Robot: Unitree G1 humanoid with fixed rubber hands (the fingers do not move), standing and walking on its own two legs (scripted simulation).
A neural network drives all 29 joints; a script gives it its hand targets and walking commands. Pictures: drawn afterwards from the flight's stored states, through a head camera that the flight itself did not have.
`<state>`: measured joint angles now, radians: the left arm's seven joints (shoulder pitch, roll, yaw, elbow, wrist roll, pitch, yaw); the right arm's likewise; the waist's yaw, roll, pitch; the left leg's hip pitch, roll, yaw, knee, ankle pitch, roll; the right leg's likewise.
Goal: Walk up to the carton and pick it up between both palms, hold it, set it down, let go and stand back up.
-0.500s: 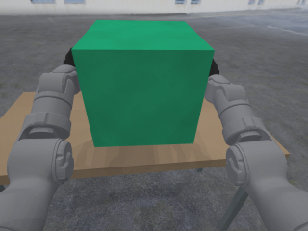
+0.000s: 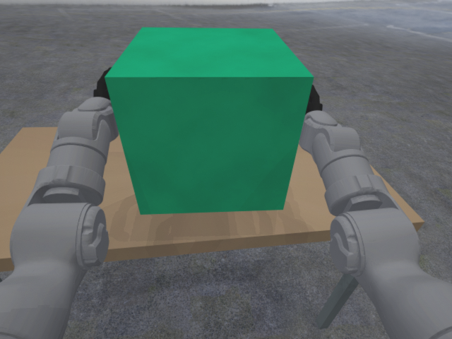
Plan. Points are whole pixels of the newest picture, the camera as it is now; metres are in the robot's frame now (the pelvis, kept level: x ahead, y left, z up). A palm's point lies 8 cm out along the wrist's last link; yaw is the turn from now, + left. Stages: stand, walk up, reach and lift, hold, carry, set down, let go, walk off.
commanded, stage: set down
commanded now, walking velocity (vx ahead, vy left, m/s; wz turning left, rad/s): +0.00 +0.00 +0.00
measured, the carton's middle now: (210, 115) +0.45 +0.00 +0.24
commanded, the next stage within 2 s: none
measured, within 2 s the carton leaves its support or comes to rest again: neither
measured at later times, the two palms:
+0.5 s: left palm (118, 113) +0.44 +0.17 +0.24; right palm (306, 131) +0.40 -0.18 +0.23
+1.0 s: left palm (125, 119) +0.47 +0.16 +0.22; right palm (301, 140) +0.42 -0.19 +0.20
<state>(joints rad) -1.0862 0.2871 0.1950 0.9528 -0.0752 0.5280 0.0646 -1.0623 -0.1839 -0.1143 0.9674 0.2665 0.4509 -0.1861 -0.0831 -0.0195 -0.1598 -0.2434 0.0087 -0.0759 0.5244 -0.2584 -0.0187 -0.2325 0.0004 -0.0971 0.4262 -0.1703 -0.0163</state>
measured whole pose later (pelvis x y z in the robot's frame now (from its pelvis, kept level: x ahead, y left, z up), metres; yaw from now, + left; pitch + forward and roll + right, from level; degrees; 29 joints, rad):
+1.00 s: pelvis +0.03 +0.00 +0.00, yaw +0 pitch +1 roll -2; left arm -1.09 0.29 0.20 1.16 -0.08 0.31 0.02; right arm -0.95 -0.11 -0.18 0.97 0.19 0.33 -0.19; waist -0.13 -0.02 -0.15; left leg -0.24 0.01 -0.08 0.52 -0.30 -0.01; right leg -0.23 0.00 -0.10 0.42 -0.21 -0.01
